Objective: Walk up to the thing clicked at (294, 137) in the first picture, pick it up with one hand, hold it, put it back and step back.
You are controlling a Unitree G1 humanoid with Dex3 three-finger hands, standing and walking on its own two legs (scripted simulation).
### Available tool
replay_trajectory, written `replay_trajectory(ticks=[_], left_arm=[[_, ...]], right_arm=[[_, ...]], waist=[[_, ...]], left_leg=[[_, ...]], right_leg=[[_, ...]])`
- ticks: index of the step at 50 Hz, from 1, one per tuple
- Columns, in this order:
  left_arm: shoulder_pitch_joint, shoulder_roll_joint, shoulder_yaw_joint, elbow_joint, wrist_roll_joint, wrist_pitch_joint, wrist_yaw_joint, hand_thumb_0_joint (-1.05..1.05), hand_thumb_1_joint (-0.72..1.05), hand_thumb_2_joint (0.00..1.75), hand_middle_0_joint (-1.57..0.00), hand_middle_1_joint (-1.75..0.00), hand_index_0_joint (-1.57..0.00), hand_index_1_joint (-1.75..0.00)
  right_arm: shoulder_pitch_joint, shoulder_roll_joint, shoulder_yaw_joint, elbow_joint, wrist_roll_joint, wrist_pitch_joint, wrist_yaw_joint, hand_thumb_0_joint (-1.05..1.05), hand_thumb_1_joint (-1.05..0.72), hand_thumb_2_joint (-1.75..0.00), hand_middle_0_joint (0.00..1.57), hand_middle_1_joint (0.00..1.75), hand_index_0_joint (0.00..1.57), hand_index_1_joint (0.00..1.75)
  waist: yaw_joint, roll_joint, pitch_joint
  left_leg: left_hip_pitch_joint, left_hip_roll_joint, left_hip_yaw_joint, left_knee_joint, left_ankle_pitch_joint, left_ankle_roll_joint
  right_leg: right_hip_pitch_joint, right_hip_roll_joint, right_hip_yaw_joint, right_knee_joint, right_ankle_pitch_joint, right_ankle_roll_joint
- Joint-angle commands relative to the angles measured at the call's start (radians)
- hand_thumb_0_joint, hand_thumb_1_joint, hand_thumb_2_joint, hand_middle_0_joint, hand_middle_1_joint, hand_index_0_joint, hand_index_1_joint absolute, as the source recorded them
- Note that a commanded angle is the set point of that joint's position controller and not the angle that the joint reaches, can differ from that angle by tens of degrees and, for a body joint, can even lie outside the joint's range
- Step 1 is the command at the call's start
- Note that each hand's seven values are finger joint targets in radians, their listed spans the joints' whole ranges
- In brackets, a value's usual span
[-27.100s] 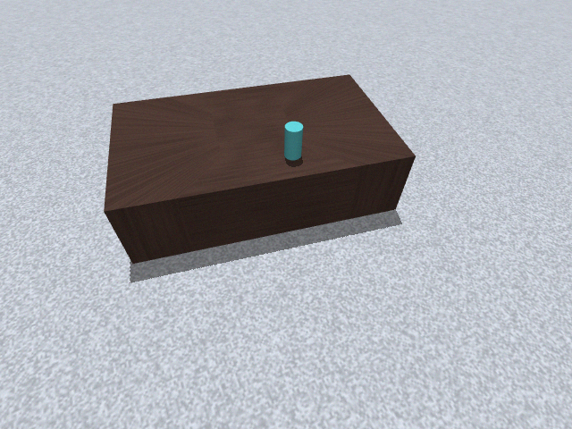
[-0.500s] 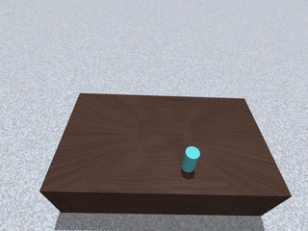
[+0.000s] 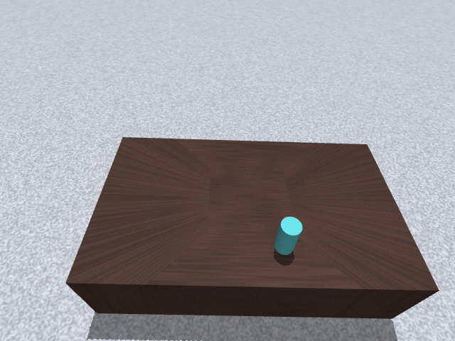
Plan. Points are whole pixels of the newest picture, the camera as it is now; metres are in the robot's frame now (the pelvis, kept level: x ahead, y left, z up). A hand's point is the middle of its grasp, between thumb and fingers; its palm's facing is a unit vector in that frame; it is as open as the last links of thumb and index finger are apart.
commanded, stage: stand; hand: right
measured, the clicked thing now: (287, 236) +0.53 -0.21 -0.38
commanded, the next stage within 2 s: step back in 1.96 s
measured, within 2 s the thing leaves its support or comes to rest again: neither
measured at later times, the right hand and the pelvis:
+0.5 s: hand out of the picture +0.07 -0.24 -0.16, palm faces -0.03 +0.94 -0.35, open 7.4 cm; pelvis +0.01 +0.01 +0.00, yaw +0 degrees
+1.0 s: hand out of the picture +0.09 -0.24 -0.16, palm faces -0.04 +0.94 -0.34, open 7.4 cm; pelvis +0.02 +0.01 +0.00, yaw +1 degrees
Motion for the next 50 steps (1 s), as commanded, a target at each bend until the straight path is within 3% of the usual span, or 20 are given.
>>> replay_trajectory(ticks=[1,6,12,16,20,26,29,38,41,48,50], left_arm=[[-0.039,0.196,0.030,-0.054,-0.003,-0.023,0.012,0.00,0.90,0.90,-0.20,-0.30,-0.20,-0.30],[-0.034,0.196,0.027,-0.051,-0.004,-0.024,0.012,0.00,0.90,0.90,-0.20,-0.30,-0.20,-0.30],[-0.038,0.205,0.030,-0.062,-0.005,-0.028,0.012,0.00,0.90,0.90,-0.20,-0.30,-0.20,-0.30],[-0.038,0.203,0.030,-0.058,-0.005,-0.025,0.011,0.00,0.90,0.90,-0.20,-0.30,-0.20,-0.30],[-0.039,0.207,0.033,-0.065,-0.006,-0.028,0.010,0.00,0.90,0.90,-0.20,-0.30,-0.20,-0.30],[-0.032,0.207,0.033,-0.065,-0.005,-0.027,0.010,0.00,0.90,0.90,-0.20,-0.30,-0.20,-0.30],[-0.039,0.205,0.033,-0.072,-0.007,-0.028,0.010,0.00,0.90,0.90,-0.20,-0.30,-0.20,-0.30],[-0.036,0.208,0.034,-0.069,-0.009,-0.026,0.011,0.00,0.90,0.90,-0.20,-0.30,-0.20,-0.30],[-0.040,0.212,0.036,-0.079,-0.007,-0.027,0.012,0.00,0.90,0.90,-0.20,-0.30,-0.20,-0.30],[-0.035,0.207,0.036,-0.077,-0.009,-0.023,0.010,0.00,0.90,0.90,-0.20,-0.30,-0.20,-0.30],[-0.041,0.213,0.036,-0.082,-0.009,-0.025,0.009,0.00,0.90,0.90,-0.20,-0.30,-0.20,-0.30]], right_arm=[[-0.034,-0.216,-0.044,-0.049,-0.002,-0.021,-0.016,0.00,-0.90,-0.90,0.20,0.30,0.20,0.30],[-0.043,-0.214,-0.043,-0.045,0.001,-0.022,-0.013,0.00,-0.90,-0.90,0.20,0.30,0.20,0.30],[-0.048,-0.224,-0.045,-0.047,0.002,-0.022,-0.012,0.00,-0.90,-0.90,0.20,0.30,0.20,0.30],[-0.052,-0.229,-0.045,-0.045,0.003,-0.018,-0.010,0.00,-0.90,-0.90,0.20,0.30,0.20,0.30],[-0.050,-0.226,-0.045,-0.045,0.003,-0.021,-0.009,0.00,-0.90,-0.90,0.20,0.30,0.20,0.30],[-0.059,-0.235,-0.046,-0.049,0.004,-0.021,-0.009,0.00,-0.90,-0.90,0.20,0.30,0.20,0.30],[-0.054,-0.240,-0.045,-0.048,0.004,-0.023,-0.008,0.00,-0.90,-0.90,0.20,0.30,0.20,0.30],[-0.058,-0.232,-0.044,-0.047,0.006,-0.020,-0.007,0.00,-0.90,-0.90,0.20,0.30,0.20,0.30],[-0.059,-0.236,-0.045,-0.051,0.005,-0.022,-0.007,0.00,-0.90,-0.90,0.20,0.30,0.20,0.30],[-0.066,-0.239,-0.046,-0.051,0.008,-0.022,-0.007,0.00,-0.90,-0.90,0.20,0.30,0.20,0.30],[-0.063,-0.232,-0.044,-0.051,0.006,-0.025,-0.006,0.00,-0.90,-0.90,0.20,0.30,0.20,0.30]], waist=[[-0.003,0.001,-0.032],[-0.003,-0.001,-0.025],[-0.002,0.008,-0.055],[-0.005,0.017,-0.014],[-0.005,0.010,-0.047],[-0.005,0.007,-0.046],[-0.003,0.021,-0.061],[-0.007,-0.001,-0.039],[-0.006,0.016,-0.061],[-0.002,0.013,-0.053],[-0.005,0.007,-0.060]], left_leg=[[-0.002,0.099,-0.101,-0.086,0.029,0.026],[0.002,0.099,-0.104,-0.090,0.032,0.028],[0.017,0.100,-0.098,-0.079,0.102,0.029],[-0.007,0.095,-0.110,-0.103,-0.002,0.025],[0.001,0.097,-0.107,-0.094,0.060,0.030],[0.012,0.097,-0.111,-0.090,0.060,0.031],[0.014,0.100,-0.110,-0.084,0.118,0.031],[0.015,0.093,-0.115,-0.091,0.085,0.027],[0.017,0.096,-0.113,-0.084,0.133,0.031],[0.023,0.093,-0.117,-0.089,0.102,0.030],[0.026,0.097,-0.119,-0.090,0.152,0.028]], right_leg=[[-0.030,-0.101,0.085,-0.064,0.065,-0.028],[-0.028,-0.105,0.082,-0.069,0.059,-0.028],[0.001,-0.111,0.078,-0.071,0.124,-0.023],[-0.031,-0.106,0.077,-0.086,0.032,-0.024],[0.006,-0.116,0.080,-0.084,0.102,-0.027],[0.000,-0.115,0.070,-0.086,0.096,-0.024],[0.021,-0.120,0.070,-0.081,0.136,-0.025],[-0.003,-0.117,0.062,-0.089,0.090,-0.024],[0.020,-0.124,0.062,-0.085,0.143,-0.028],[0.009,-0.124,0.059,-0.086,0.111,-0.028],[0.016,-0.124,0.056,-0.075,0.135,-0.029]])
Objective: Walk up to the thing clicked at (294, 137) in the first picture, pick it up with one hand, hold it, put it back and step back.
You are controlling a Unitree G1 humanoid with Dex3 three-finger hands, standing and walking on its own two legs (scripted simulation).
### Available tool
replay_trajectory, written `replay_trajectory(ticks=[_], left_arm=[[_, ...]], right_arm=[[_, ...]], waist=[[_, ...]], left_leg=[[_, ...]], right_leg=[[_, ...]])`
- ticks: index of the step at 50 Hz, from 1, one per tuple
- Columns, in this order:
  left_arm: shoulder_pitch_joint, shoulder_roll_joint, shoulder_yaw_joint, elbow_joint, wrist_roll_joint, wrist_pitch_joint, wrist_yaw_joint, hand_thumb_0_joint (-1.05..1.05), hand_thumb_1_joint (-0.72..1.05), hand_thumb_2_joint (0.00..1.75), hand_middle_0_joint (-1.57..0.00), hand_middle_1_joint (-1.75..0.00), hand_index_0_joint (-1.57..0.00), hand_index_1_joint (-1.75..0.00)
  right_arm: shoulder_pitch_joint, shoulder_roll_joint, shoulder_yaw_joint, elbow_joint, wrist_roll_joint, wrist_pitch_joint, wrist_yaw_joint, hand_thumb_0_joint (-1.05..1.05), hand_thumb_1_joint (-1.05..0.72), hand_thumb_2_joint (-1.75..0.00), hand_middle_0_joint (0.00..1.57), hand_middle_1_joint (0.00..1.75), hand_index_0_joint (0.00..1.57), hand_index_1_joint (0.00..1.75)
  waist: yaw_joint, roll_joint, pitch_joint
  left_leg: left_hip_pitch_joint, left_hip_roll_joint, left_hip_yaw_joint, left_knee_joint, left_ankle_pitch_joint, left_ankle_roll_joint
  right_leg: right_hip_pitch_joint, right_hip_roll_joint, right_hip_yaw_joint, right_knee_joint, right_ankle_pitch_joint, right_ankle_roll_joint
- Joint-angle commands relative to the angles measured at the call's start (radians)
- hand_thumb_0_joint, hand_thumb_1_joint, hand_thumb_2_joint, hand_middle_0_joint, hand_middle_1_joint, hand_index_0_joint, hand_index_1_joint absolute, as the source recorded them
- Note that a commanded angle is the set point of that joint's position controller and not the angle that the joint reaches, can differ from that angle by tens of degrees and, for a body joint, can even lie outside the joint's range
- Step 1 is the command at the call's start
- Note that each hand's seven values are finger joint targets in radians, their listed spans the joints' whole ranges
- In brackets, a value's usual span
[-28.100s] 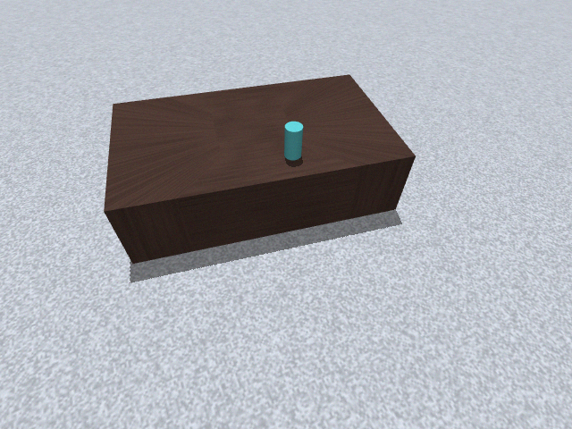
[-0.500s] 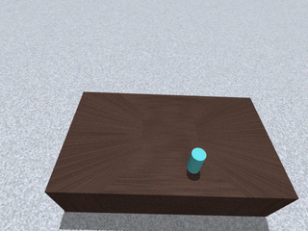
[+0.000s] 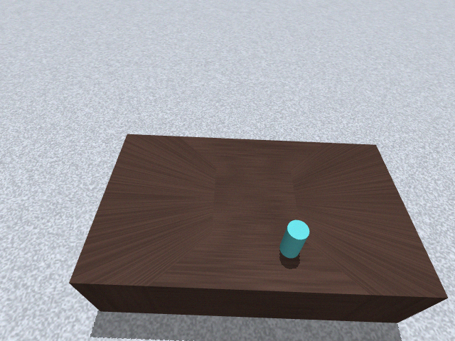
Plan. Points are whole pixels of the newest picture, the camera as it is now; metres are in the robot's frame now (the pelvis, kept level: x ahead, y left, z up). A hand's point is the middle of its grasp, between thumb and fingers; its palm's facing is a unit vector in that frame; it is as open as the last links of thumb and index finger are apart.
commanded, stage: stand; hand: right
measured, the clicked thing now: (293, 239) +0.50 -0.23 -0.38
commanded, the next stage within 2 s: step back in 0.96 s
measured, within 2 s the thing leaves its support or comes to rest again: neither
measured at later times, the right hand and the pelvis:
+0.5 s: hand out of the picture +0.08 -0.25 -0.16, palm faces -0.03 +0.94 -0.34, open 7.4 cm; pelvis +0.00 +0.00 +0.00, yaw +1 degrees
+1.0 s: hand out of the picture +0.08 -0.25 -0.16, palm faces -0.03 +0.94 -0.34, open 7.4 cm; pelvis +0.00 +0.00 +0.00, yaw +1 degrees
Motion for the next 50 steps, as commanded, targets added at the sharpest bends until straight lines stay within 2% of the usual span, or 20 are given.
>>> replay_trajectory(ticks=[1,7,21,26,29,36,39,45,47,48,50], left_arm=[[-0.033,0.201,0.035,-0.059,-0.001,-0.023,0.011,0.00,0.90,0.90,-0.20,-0.30,-0.20,-0.30],[-0.026,0.205,0.034,-0.061,-0.003,-0.024,0.012,0.00,0.90,0.90,-0.20,-0.30,-0.20,-0.30],[-0.029,0.208,0.037,-0.066,-0.001,-0.028,0.013,0.00,0.90,0.90,-0.20,-0.30,-0.20,-0.30],[-0.023,0.203,0.036,-0.068,-0.003,-0.027,0.012,0.00,0.90,0.90,-0.20,-0.30,-0.20,-0.30],[-0.022,0.204,0.038,-0.071,-0.001,-0.024,0.011,0.00,0.90,0.90,-0.20,-0.30,-0.20,-0.30],[-0.019,0.209,0.036,-0.072,-0.002,-0.027,0.012,0.00,0.90,0.90,-0.20,-0.30,-0.20,-0.30],[-0.029,0.205,0.036,-0.075,-0.001,-0.026,0.012,0.00,0.90,0.90,-0.20,-0.30,-0.20,-0.30],[-0.012,0.204,0.033,-0.072,-0.002,-0.028,0.011,0.00,0.90,0.90,-0.20,-0.30,-0.20,-0.30],[-0.025,0.213,0.038,-0.079,-0.001,-0.028,0.013,0.00,0.90,0.90,-0.20,-0.30,-0.20,-0.30],[-0.049,0.276,0.076,-0.109,-0.019,-0.018,0.016,0.00,0.90,0.90,-0.20,-0.30,-0.20,-0.30],[-0.010,0.247,0.076,-0.134,-0.022,-0.012,0.022,0.00,0.90,0.90,-0.20,-0.30,-0.20,-0.30]], right_arm=[[-0.035,-0.223,-0.044,-0.059,-0.004,-0.025,-0.017,0.00,-0.90,-0.90,0.20,0.30,0.20,0.30],[-0.036,-0.224,-0.045,-0.056,-0.001,-0.023,-0.018,0.00,-0.90,-0.90,0.20,0.30,0.20,0.30],[-0.039,-0.215,-0.046,-0.058,0.000,-0.018,-0.013,0.00,-0.90,-0.90,0.20,0.30,0.20,0.30],[-0.044,-0.221,-0.047,-0.061,0.000,-0.021,-0.013,0.00,-0.90,-0.90,0.20,0.30,0.20,0.30],[-0.038,-0.221,-0.046,-0.062,0.000,-0.024,-0.014,0.00,-0.90,-0.90,0.20,0.30,0.20,0.30],[-0.041,-0.220,-0.046,-0.066,0.000,-0.023,-0.014,0.00,-0.90,-0.90,0.20,0.30,0.20,0.30],[-0.036,-0.221,-0.046,-0.063,0.000,-0.020,-0.014,0.00,-0.90,-0.90,0.20,0.30,0.20,0.30],[-0.042,-0.223,-0.047,-0.066,0.001,-0.020,-0.010,0.00,-0.90,-0.90,0.20,0.30,0.20,0.30],[-0.034,-0.217,-0.046,-0.068,0.000,-0.022,-0.011,0.00,-0.90,-0.90,0.20,0.30,0.20,0.30],[-0.065,-0.281,-0.071,-0.083,0.010,-0.002,-0.003,0.00,-0.90,-0.90,0.20,0.30,0.20,0.30],[-0.044,-0.269,-0.078,-0.109,0.023,0.008,-0.001,0.00,-0.90,-0.90,0.20,0.30,0.20,0.30]], waist=[[-0.001,0.013,-0.069],[0.000,0.013,-0.084],[-0.004,0.007,-0.050],[0.001,0.016,-0.064],[0.002,0.023,-0.074],[0.001,0.001,-0.075],[-0.003,0.008,-0.054],[0.002,0.012,-0.064],[-0.003,0.003,-0.070],[0.001,0.004,0.037],[-0.001,0.033,-0.054]], left_leg=[[0.015,0.122,-0.103,-0.048,0.184,0.018],[0.033,0.123,-0.105,-0.037,0.211,0.020],[0.002,0.113,-0.104,-0.051,0.129,0.018],[0.017,0.116,-0.109,-0.050,0.163,0.019],[0.019,0.118,-0.107,-0.048,0.195,0.019],[0.038,0.121,-0.111,-0.042,0.212,0.023],[0.016,0.115,-0.107,-0.044,0.152,0.020],[0.014,0.116,-0.112,-0.046,0.162,0.024],[0.017,0.118,-0.109,-0.042,0.183,0.025],[-0.061,0.105,-0.131,0.043,0.340,0.054],[-0.016,0.132,-0.129,0.086,0.459,0.088]], right_leg=[[-0.002,-0.104,0.072,-0.036,0.167,-0.042],[0.003,-0.107,0.069,-0.036,0.192,-0.041],[-0.001,-0.107,0.068,-0.062,0.142,-0.040],[-0.005,-0.105,0.065,-0.057,0.151,-0.043],[0.017,-0.110,0.063,-0.044,0.191,-0.046],[-0.003,-0.107,0.060,-0.048,0.179,-0.042],[-0.006,-0.111,0.065,-0.060,0.151,-0.042],[0.008,-0.109,0.063,-0.060,0.164,-0.042],[0.011,-0.113,0.063,-0.054,0.184,-0.043],[-0.079,-0.081,0.056,0.052,0.306,-0.040],[-0.067,-0.059,0.025,0.124,0.301,-0.052]])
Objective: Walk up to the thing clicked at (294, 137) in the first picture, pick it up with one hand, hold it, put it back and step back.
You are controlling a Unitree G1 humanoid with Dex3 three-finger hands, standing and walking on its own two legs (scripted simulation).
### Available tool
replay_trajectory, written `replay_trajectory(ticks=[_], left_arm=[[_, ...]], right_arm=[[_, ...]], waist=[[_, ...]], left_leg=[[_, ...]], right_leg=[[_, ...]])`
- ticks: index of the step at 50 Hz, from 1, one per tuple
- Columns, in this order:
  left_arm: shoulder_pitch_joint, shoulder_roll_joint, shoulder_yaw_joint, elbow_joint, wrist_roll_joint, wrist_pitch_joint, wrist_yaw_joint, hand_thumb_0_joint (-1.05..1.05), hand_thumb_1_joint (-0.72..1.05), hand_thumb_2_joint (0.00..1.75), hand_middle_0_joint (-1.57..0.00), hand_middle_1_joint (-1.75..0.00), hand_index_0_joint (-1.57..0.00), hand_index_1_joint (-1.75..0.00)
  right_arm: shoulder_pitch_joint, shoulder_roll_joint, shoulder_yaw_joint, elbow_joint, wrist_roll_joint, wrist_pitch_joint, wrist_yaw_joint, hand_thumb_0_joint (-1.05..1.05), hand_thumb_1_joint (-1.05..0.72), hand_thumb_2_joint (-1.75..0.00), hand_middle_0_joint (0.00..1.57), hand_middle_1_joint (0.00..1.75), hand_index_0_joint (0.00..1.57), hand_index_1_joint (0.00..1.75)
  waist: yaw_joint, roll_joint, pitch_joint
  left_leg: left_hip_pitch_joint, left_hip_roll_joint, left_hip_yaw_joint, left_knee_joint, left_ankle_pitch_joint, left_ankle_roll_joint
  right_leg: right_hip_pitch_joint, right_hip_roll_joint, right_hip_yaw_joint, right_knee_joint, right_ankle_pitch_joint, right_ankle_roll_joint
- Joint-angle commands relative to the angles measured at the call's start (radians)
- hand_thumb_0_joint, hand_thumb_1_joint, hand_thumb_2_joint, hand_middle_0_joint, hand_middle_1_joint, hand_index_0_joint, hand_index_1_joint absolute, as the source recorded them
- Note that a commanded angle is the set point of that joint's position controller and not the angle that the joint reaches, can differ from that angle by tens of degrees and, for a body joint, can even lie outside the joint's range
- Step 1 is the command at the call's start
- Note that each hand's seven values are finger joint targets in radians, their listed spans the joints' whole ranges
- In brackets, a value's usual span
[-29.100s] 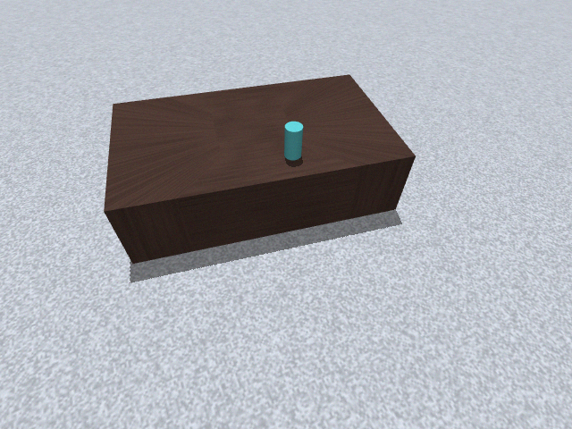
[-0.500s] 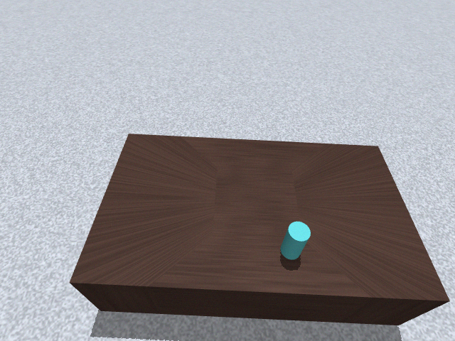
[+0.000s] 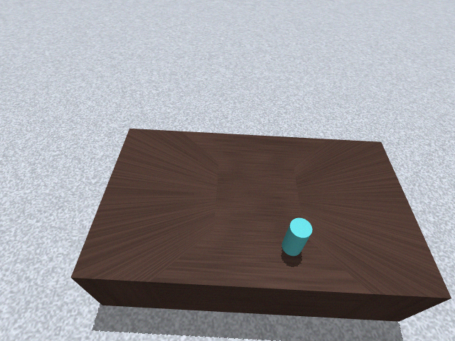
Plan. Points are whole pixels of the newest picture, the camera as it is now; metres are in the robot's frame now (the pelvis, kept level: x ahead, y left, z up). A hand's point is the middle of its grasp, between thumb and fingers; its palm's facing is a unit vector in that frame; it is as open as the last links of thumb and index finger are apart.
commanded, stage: step back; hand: right
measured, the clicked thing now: (296, 237) +0.49 -0.23 -0.38
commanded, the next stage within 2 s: none
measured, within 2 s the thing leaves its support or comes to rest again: neither
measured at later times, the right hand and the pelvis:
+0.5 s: hand out of the picture +0.00 -0.27 -0.18, palm faces -0.12 +0.91 -0.40, open 7.4 cm; pelvis -0.09 +0.00 -0.03, yaw +4 degrees
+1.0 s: hand out of the picture -0.08 -0.26 -0.17, palm faces +0.02 +0.93 -0.37, open 7.4 cm; pelvis -0.20 +0.00 -0.03, yaw -2 degrees
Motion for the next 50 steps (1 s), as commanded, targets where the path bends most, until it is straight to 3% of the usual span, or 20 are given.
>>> replay_trajectory(ticks=[1,8,10,11,12,15,21,24,25,26,27,28,31,40,45,46,47,48,49,50], left_arm=[[-0.021,0.229,0.067,-0.111,-0.012,-0.010,0.022,0.00,0.90,0.90,-0.20,-0.30,-0.20,-0.30],[0.071,0.216,0.076,-0.160,0.004,0.021,0.018,0.00,0.90,0.90,-0.20,-0.30,-0.20,-0.30],[0.081,0.269,0.092,-0.177,0.016,0.012,0.016,0.00,0.90,0.90,-0.20,-0.30,-0.20,-0.30],[0.042,0.347,0.110,-0.204,0.023,0.004,0.017,0.00,0.90,0.90,-0.20,-0.30,-0.20,-0.30],[0.002,0.385,0.116,-0.243,0.039,-0.005,0.022,0.00,0.90,0.90,-0.20,-0.30,-0.20,-0.30],[-0.130,0.291,0.103,-0.297,0.035,-0.001,0.030,0.00,0.90,0.90,-0.20,-0.30,-0.20,-0.30],[0.001,0.277,0.106,-0.318,0.039,0.011,0.044,0.00,0.90,0.90,-0.20,-0.30,-0.20,-0.30],[-0.037,0.308,0.113,-0.343,0.017,0.025,0.033,0.00,0.90,0.90,-0.20,-0.30,-0.20,-0.30],[-0.037,0.289,0.106,-0.352,0.008,0.032,0.029,0.00,0.90,0.90,-0.20,-0.30,-0.20,-0.30],[-0.014,0.225,0.091,-0.369,0.000,0.036,0.028,0.00,0.90,0.90,-0.20,-0.30,-0.20,-0.30],[-0.082,0.220,0.096,-0.381,0.000,0.038,0.039,0.00,0.90,0.90,-0.20,-0.30,-0.20,-0.30],[-0.113,0.239,0.105,-0.371,0.019,0.039,0.050,0.00,0.90,0.90,-0.20,-0.30,-0.20,-0.30],[0.013,0.219,0.103,-0.325,-0.007,0.039,0.047,0.00,0.90,0.90,-0.20,-0.30,-0.20,-0.30],[0.030,0.204,0.103,-0.360,0.009,0.018,0.029,0.00,0.90,0.90,-0.20,-0.30,-0.20,-0.30],[0.174,0.195,0.106,-0.291,0.022,0.003,0.022,0.00,0.90,0.90,-0.20,-0.30,-0.20,-0.30],[0.183,0.227,0.113,-0.293,0.032,-0.003,0.024,0.00,0.90,0.90,-0.20,-0.30,-0.20,-0.30],[0.158,0.311,0.135,-0.309,0.041,-0.009,0.023,0.00,0.90,0.90,-0.20,-0.30,-0.20,-0.30],[0.106,0.393,0.150,-0.336,0.030,-0.006,0.019,0.00,0.90,0.90,-0.20,-0.30,-0.20,-0.30],[0.067,0.369,0.144,-0.369,0.040,-0.015,0.021,0.00,0.90,0.90,-0.20,-0.30,-0.20,-0.30],[0.036,0.317,0.132,-0.387,0.022,-0.016,0.026,0.00,0.90,0.90,-0.20,-0.30,-0.20,-0.30]], right_arm=[[-0.019,-0.270,-0.074,-0.099,0.014,0.002,-0.012,0.00,-0.90,-0.90,0.20,0.30,0.20,0.30],[-0.103,-0.287,-0.109,-0.217,0.007,0.037,-0.015,0.00,-0.90,-0.90,0.20,0.30,0.20,0.30],[-0.124,-0.237,-0.100,-0.247,0.014,0.048,-0.011,0.00,-0.90,-0.90,0.20,0.30,0.20,0.30],[-0.107,-0.191,-0.089,-0.258,0.013,0.054,-0.014,0.00,-0.90,-0.90,0.20,0.30,0.20,0.30],[-0.058,-0.201,-0.091,-0.258,-0.005,0.062,-0.023,0.00,-0.90,-0.90,0.20,0.30,0.20,0.30],[0.072,-0.251,-0.112,-0.222,0.022,0.062,-0.020,0.00,-0.90,-0.90,0.20,0.30,0.20,0.30],[0.040,-0.235,-0.093,-0.267,-0.010,0.046,-0.018,0.00,-0.90,-0.90,0.20,0.30,0.20,0.30],[0.143,-0.237,-0.103,-0.232,-0.024,0.033,-0.017,0.00,-0.90,-0.90,0.20,0.30,0.20,0.30],[0.174,-0.245,-0.108,-0.226,-0.033,0.024,-0.019,0.00,-0.90,-0.90,0.20,0.30,0.20,0.30],[0.152,-0.334,-0.131,-0.242,-0.055,0.020,-0.019,0.00,-0.90,-0.90,0.20,0.30,0.20,0.30],[0.092,-0.438,-0.146,-0.264,-0.038,0.019,-0.009,0.00,-0.90,-0.90,0.20,0.30,0.20,0.30],[0.087,-0.435,-0.147,-0.271,-0.038,0.014,-0.010,0.00,-0.90,-0.90,0.20,0.30,0.20,0.30],[-0.038,-0.303,-0.110,-0.302,-0.042,0.014,-0.033,0.00,-0.90,-0.90,0.20,0.30,0.20,0.30],[0.080,-0.283,-0.115,-0.334,-0.026,0.017,-0.043,0.00,-0.90,-0.90,0.20,0.30,0.20,0.30],[0.007,-0.300,-0.115,-0.359,-0.004,0.037,-0.032,0.00,-0.90,-0.90,0.20,0.30,0.20,0.30],[0.000,-0.269,-0.104,-0.363,0.001,0.038,-0.029,0.00,-0.90,-0.90,0.20,0.30,0.20,0.30],[0.000,-0.226,-0.093,-0.379,0.011,0.037,-0.027,0.00,-0.90,-0.90,0.20,0.30,0.20,0.30],[-0.052,-0.212,-0.094,-0.381,0.010,0.041,-0.040,0.00,-0.90,-0.90,0.20,0.30,0.20,0.30],[-0.039,-0.247,-0.107,-0.363,0.004,0.046,-0.044,0.00,-0.90,-0.90,0.20,0.30,0.20,0.30],[0.003,-0.263,-0.104,-0.345,0.012,0.044,-0.042,0.00,-0.90,-0.90,0.20,0.30,0.20,0.30]], waist=[[-0.012,0.046,-0.094],[0.029,0.147,-0.143],[0.052,-0.040,-0.099],[0.049,-0.223,-0.060],[0.044,-0.231,-0.048],[-0.038,-0.106,-0.095],[0.053,-0.172,-0.141],[-0.005,-0.187,-0.154],[-0.027,-0.145,-0.154],[-0.014,0.097,-0.148],[-0.043,0.291,-0.119],[-0.065,0.250,-0.103],[0.035,0.141,-0.057],[-0.040,0.158,-0.122],[0.027,0.161,-0.158],[0.033,0.109,-0.152],[0.017,-0.108,-0.120],[0.067,-0.290,-0.063],[0.050,-0.211,-0.024],[0.023,-0.105,-0.032]], left_leg=[[-0.013,0.147,-0.126,0.059,0.493,0.107],[-0.184,0.193,-0.175,0.151,0.244,0.191],[-0.230,0.009,-0.085,0.410,0.010,0.085],[-0.318,-0.143,-0.064,0.631,-0.329,0.043],[-0.335,-0.117,-0.163,0.804,-0.443,0.037],[-0.319,-0.103,-0.185,0.923,-0.312,0.019],[-0.328,-0.034,-0.095,0.464,-0.318,0.004],[-0.161,-0.052,-0.010,0.195,-0.155,0.023],[-0.091,-0.027,-0.032,0.074,0.007,0.032],[-0.020,0.180,-0.336,0.036,0.164,0.095],[-0.095,0.338,-0.534,-0.022,0.298,0.248],[-0.159,0.379,-0.592,-0.032,0.322,0.309],[-0.056,0.221,-0.271,0.081,0.445,0.206],[0.124,0.260,-0.248,0.171,0.518,0.263],[-0.068,0.214,-0.195,0.242,0.267,0.179],[-0.170,0.181,-0.176,0.273,0.141,0.124],[-0.349,0.034,-0.119,0.423,-0.065,0.052],[-0.373,-0.102,-0.083,0.656,-0.427,0.013],[-0.354,-0.084,-0.202,0.822,-0.451,0.005],[-0.349,-0.101,-0.241,0.879,-0.391,0.004]], right_leg=[[-0.040,-0.036,0.026,0.160,0.285,-0.052],[-0.053,-0.001,0.037,0.358,0.020,-0.094],[-0.127,-0.164,0.219,0.092,0.165,-0.176],[-0.149,-0.312,0.415,-0.027,0.286,-0.260],[-0.224,-0.407,0.521,-0.028,0.330,-0.348],[-0.173,-0.257,0.249,0.069,0.339,-0.278],[0.054,-0.255,0.217,0.186,0.392,-0.244],[-0.043,-0.227,0.182,0.260,0.389,-0.208],[-0.117,-0.192,0.153,0.313,0.309,-0.161],[-0.307,-0.049,0.091,0.477,0.044,-0.084],[-0.390,0.140,0.068,0.651,-0.452,-0.047],[-0.373,0.151,0.201,0.823,-0.503,-0.044],[-0.481,0.151,0.221,0.952,-0.317,-0.055],[-0.376,0.080,0.119,0.594,-0.322,0.001],[-0.074,0.065,0.004,0.119,-0.020,-0.049],[-0.020,0.015,0.094,0.099,0.048,-0.071],[0.008,-0.157,0.361,0.075,0.140,-0.146],[-0.149,-0.349,0.560,0.007,0.258,-0.325],[-0.217,-0.375,0.586,0.017,0.337,-0.353],[-0.197,-0.305,0.452,0.074,0.425,-0.319]])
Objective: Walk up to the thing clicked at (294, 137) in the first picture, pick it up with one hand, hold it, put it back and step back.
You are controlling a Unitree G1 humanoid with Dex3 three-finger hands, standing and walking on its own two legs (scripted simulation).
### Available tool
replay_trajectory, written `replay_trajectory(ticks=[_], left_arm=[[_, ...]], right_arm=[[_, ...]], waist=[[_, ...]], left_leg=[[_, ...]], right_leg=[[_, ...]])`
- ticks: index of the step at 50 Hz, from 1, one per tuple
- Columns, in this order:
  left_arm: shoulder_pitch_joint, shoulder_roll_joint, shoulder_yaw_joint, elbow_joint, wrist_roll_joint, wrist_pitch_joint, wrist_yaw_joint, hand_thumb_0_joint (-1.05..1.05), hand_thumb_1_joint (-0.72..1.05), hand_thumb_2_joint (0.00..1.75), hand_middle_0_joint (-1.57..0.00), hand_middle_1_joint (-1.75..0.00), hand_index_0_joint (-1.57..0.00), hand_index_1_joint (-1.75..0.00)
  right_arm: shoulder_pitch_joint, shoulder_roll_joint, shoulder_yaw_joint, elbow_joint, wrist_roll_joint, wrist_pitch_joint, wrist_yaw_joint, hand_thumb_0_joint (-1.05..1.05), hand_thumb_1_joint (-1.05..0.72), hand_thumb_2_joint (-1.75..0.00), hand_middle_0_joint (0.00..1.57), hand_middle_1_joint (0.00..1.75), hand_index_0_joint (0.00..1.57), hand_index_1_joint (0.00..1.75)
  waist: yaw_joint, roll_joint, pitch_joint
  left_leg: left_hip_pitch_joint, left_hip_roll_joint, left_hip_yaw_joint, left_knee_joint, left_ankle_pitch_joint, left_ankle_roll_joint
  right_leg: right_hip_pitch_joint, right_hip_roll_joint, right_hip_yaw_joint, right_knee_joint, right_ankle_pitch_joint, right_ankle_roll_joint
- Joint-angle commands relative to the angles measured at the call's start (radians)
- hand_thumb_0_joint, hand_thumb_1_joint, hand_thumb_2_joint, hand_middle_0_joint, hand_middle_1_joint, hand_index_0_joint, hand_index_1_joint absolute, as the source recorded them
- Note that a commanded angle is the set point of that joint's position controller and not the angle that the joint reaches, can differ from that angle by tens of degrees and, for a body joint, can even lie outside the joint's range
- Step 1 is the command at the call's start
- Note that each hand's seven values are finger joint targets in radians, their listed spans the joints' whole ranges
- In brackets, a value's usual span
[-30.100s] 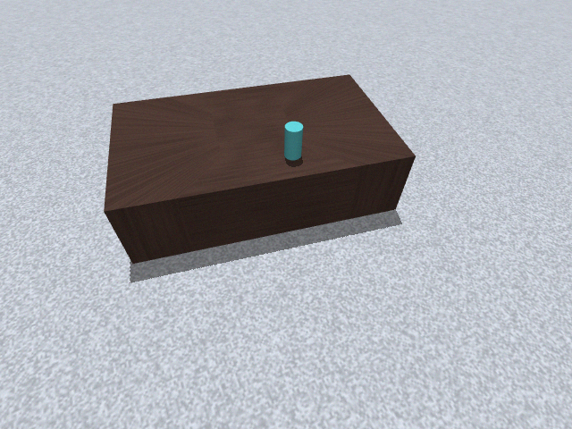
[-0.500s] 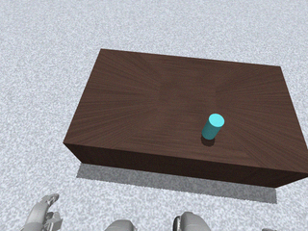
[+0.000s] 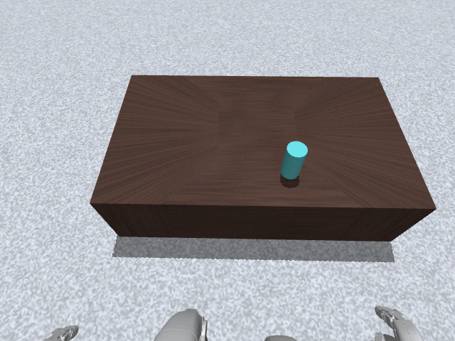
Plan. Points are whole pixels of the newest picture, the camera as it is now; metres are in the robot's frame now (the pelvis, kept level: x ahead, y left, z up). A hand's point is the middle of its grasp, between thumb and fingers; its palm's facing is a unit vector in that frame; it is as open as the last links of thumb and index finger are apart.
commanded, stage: step back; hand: right
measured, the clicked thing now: (293, 161) +0.70 -0.21 -0.35
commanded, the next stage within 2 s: none
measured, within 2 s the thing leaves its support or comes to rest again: neither
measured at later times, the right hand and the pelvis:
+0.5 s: hand out of the picture -0.03 -0.25 -0.12, palm faces -0.06 +0.90 -0.43, open 7.4 cm; pelvis -0.14 +0.02 +0.01, yaw +0 degrees
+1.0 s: hand out of the picture -0.22 -0.29 -0.16, palm faces -0.11 +0.91 -0.40, open 7.4 cm; pelvis -0.30 -0.02 -0.01, yaw +4 degrees
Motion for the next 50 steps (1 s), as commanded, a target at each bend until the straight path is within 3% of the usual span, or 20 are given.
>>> replay_trajectory(ticks=[1,9,12,13,14,15,19,25,29,32,33,34,35,36,38,39,45,48,49,50], left_arm=[[-0.066,0.269,0.073,-0.134,-0.010,-0.039,0.027,0.00,0.90,0.90,-0.20,-0.30,-0.20,-0.30],[-0.030,0.250,0.070,-0.165,0.000,-0.011,0.038,0.00,0.90,0.90,-0.20,-0.30,-0.20,-0.30],[-0.061,0.253,0.061,-0.182,-0.018,0.005,0.027,0.00,0.90,0.90,-0.20,-0.30,-0.20,-0.30],[-0.032,0.216,0.051,-0.189,-0.021,0.011,0.023,0.00,0.90,0.90,-0.20,-0.30,-0.20,-0.30],[-0.050,0.178,0.042,-0.200,-0.029,0.010,0.024,0.00,0.90,0.90,-0.20,-0.30,-0.20,-0.30],[-0.117,0.227,0.069,-0.193,-0.017,0.013,0.041,0.00,0.90,0.90,-0.20,-0.30,-0.20,-0.30],[0.004,0.225,0.075,-0.122,-0.027,0.018,0.033,0.00,0.90,0.90,-0.20,-0.30,-0.20,-0.30],[-0.010,0.207,0.070,-0.126,-0.010,0.009,0.015,0.00,0.90,0.90,-0.20,-0.30,-0.20,-0.30],[0.035,0.198,0.065,-0.100,-0.016,0.005,0.006,0.00,0.90,0.90,-0.20,-0.30,-0.20,-0.30],[0.196,0.196,0.071,-0.018,-0.015,0.004,-0.001,0.00,0.90,0.90,-0.20,-0.30,-0.20,-0.30],[0.194,0.224,0.079,-0.016,-0.001,-0.002,0.001,0.00,0.90,0.90,-0.20,-0.30,-0.20,-0.30],[0.166,0.308,0.103,-0.039,0.018,-0.007,0.000,0.00,0.90,0.90,-0.20,-0.30,-0.20,-0.30],[0.065,0.421,0.123,-0.087,0.017,0.000,0.002,0.00,0.90,0.90,-0.20,-0.30,-0.20,-0.30],[-0.010,0.400,0.114,-0.119,0.014,-0.007,0.009,0.00,0.90,0.90,-0.20,-0.30,-0.20,-0.30],[-0.132,0.285,0.075,-0.137,0.006,-0.015,0.019,0.00,0.90,0.90,-0.20,-0.30,-0.20,-0.30],[-0.143,0.271,0.078,-0.140,0.014,-0.017,0.022,0.00,0.90,0.90,-0.20,-0.30,-0.20,-0.30],[-0.024,0.265,0.077,-0.144,0.008,-0.004,0.039,0.00,0.90,0.90,-0.20,-0.30,-0.20,-0.30],[-0.044,0.263,0.065,-0.152,-0.015,0.017,0.031,0.00,0.90,0.90,-0.20,-0.30,-0.20,-0.30],[-0.020,0.232,0.050,-0.153,-0.015,0.021,0.028,0.00,0.90,0.90,-0.20,-0.30,-0.20,-0.30],[-0.013,0.197,0.041,-0.161,-0.020,0.021,0.024,0.00,0.90,0.90,-0.20,-0.30,-0.20,-0.30]], right_arm=[[0.053,-0.205,-0.057,-0.053,0.017,-0.029,-0.022,0.00,-0.90,-0.90,0.20,0.30,0.20,0.30],[0.092,-0.182,-0.048,-0.063,-0.012,-0.048,-0.021,0.00,-0.90,-0.90,0.20,0.30,0.20,0.30],[0.181,-0.182,-0.062,-0.022,-0.023,-0.062,-0.014,0.00,-0.90,-0.90,0.20,0.30,0.20,0.30],[0.158,-0.225,-0.075,-0.035,-0.037,-0.069,-0.016,0.00,-0.90,-0.90,0.20,0.30,0.20,0.30],[0.117,-0.337,-0.093,-0.058,-0.042,-0.068,-0.007,0.00,-0.90,-0.90,0.20,0.30,0.20,0.30],[0.123,-0.384,-0.104,-0.067,-0.038,-0.068,-0.002,0.00,-0.90,-0.90,0.20,0.30,0.20,0.30],[0.010,-0.249,-0.073,-0.078,-0.038,-0.073,-0.022,0.00,-0.90,-0.90,0.20,0.30,0.20,0.30],[0.089,-0.231,-0.077,-0.080,-0.033,-0.069,-0.024,0.00,-0.90,-0.90,0.20,0.30,0.20,0.30],[0.074,-0.268,-0.081,-0.097,-0.041,-0.051,-0.018,0.00,-0.90,-0.90,0.20,0.30,0.20,0.30],[0.010,-0.289,-0.079,-0.108,-0.026,-0.030,-0.012,0.00,-0.90,-0.90,0.20,0.30,0.20,0.30],[0.017,-0.243,-0.065,-0.106,-0.020,-0.026,-0.011,0.00,-0.90,-0.90,0.20,0.30,0.20,0.30],[0.027,-0.181,-0.049,-0.126,-0.013,-0.030,-0.011,0.00,-0.90,-0.90,0.20,0.30,0.20,0.30],[-0.028,-0.183,-0.060,-0.134,-0.013,-0.029,-0.029,0.00,-0.90,-0.90,0.20,0.30,0.20,0.30],[-0.027,-0.226,-0.073,-0.120,-0.015,-0.026,-0.032,0.00,-0.90,-0.90,0.20,0.30,0.20,0.30],[0.069,-0.214,-0.061,-0.062,-0.001,-0.033,-0.029,0.00,-0.90,-0.90,0.20,0.30,0.20,0.30],[0.098,-0.199,-0.056,-0.056,0.001,-0.038,-0.029,0.00,-0.90,-0.90,0.20,0.30,0.20,0.30],[0.096,-0.174,-0.042,-0.071,-0.022,-0.055,-0.023,0.00,-0.90,-0.90,0.20,0.30,0.20,0.30],[0.183,-0.168,-0.050,-0.024,-0.027,-0.063,-0.019,0.00,-0.90,-0.90,0.20,0.30,0.20,0.30],[0.178,-0.201,-0.063,-0.020,-0.030,-0.065,-0.021,0.00,-0.90,-0.90,0.20,0.30,0.20,0.30],[0.161,-0.285,-0.083,-0.033,-0.041,-0.065,-0.023,0.00,-0.90,-0.90,0.20,0.30,0.20,0.30]], waist=[[-0.021,-0.122,-0.153],[0.027,-0.247,-0.206],[-0.022,-0.188,-0.253],[-0.002,-0.087,-0.260],[-0.009,0.169,-0.237],[-0.067,0.181,-0.232],[0.033,0.078,-0.154],[-0.037,0.098,-0.212],[-0.030,0.161,-0.253],[0.041,0.167,-0.280],[0.038,0.091,-0.254],[0.034,-0.156,-0.194],[0.083,-0.348,-0.132],[0.050,-0.275,-0.058],[-0.042,-0.129,-0.053],[-0.051,-0.195,-0.092],[0.029,-0.237,-0.192],[-0.003,-0.197,-0.246],[0.013,-0.149,-0.258],[0.022,0.027,-0.269]], left_leg=[[-0.062,-0.110,-0.169,0.365,-0.101,-0.015],[0.012,-0.033,-0.021,-0.078,-0.066,-0.023],[0.203,-0.039,0.041,-0.419,0.252,-0.006],[0.275,0.081,-0.142,-0.444,0.364,0.036],[0.278,0.304,-0.441,-0.497,0.496,0.164],[0.164,0.410,-0.561,-0.518,0.580,0.288],[0.185,0.268,-0.256,-0.442,0.593,0.214],[0.372,0.257,-0.203,-0.406,0.566,0.246],[0.301,0.247,-0.177,-0.394,0.466,0.211],[0.145,0.217,-0.151,-0.360,0.310,0.145],[0.044,0.160,-0.128,-0.281,0.201,0.090],[-0.177,-0.019,-0.076,-0.092,0.000,0.013],[-0.122,-0.102,-0.071,0.157,-0.163,-0.031],[-0.078,-0.058,-0.170,0.298,-0.142,-0.038],[-0.059,-0.121,-0.151,0.358,-0.028,-0.025],[-0.053,-0.120,-0.121,0.361,-0.012,-0.026],[-0.036,-0.023,-0.025,-0.084,-0.062,-0.021],[0.148,-0.058,0.088,-0.428,0.229,-0.013],[0.236,0.015,-0.024,-0.441,0.373,0.015],[0.314,0.223,-0.302,-0.438,0.537,0.106]], right_leg=[[0.011,-0.305,0.274,-0.199,0.685,-0.225],[0.160,-0.288,0.203,-0.115,0.646,-0.189],[0.078,-0.224,0.151,0.012,0.529,-0.120],[-0.051,-0.157,0.134,0.086,0.354,-0.071],[-0.227,0.032,0.036,0.255,-0.047,-0.011],[-0.186,0.064,0.130,0.460,-0.314,0.000],[-0.262,0.056,0.179,0.656,-0.136,0.005],[-0.256,0.024,0.117,0.426,-0.137,0.066],[-0.087,-0.019,0.020,0.116,-0.117,0.040],[0.117,-0.020,-0.057,-0.183,0.047,-0.005],[0.146,-0.058,0.025,-0.245,0.055,-0.021],[0.147,-0.250,0.350,-0.304,-0.039,-0.093],[-0.155,-0.470,0.550,-0.419,-0.069,-0.259],[-0.284,-0.494,0.550,-0.430,-0.036,-0.285],[-0.215,-0.299,0.214,-0.269,0.306,-0.179],[-0.155,-0.278,0.169,-0.241,0.370,-0.173],[0.175,-0.307,0.167,-0.095,0.613,-0.169],[0.146,-0.253,0.110,0.042,0.594,-0.121],[0.039,-0.225,0.107,0.082,0.486,-0.080],[-0.145,-0.122,0.052,0.200,0.231,-0.031]])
